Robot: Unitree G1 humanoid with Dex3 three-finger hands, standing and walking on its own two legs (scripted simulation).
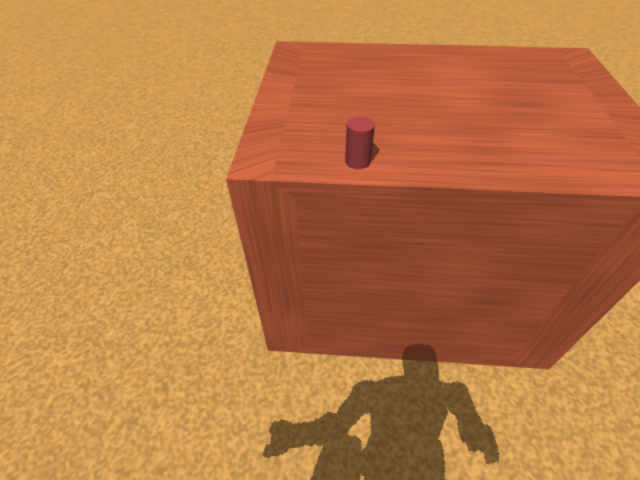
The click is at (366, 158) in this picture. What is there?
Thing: squat round
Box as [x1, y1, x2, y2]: [345, 116, 374, 168]
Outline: 362,116 353,117 347,121 345,162 347,165 353,168 366,167 370,162 374,123 369,118
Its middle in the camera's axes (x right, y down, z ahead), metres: +0.07 -0.19 +0.78
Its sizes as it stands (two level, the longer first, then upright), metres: 0.053 0.053 0.088
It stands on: a support 0.75 m high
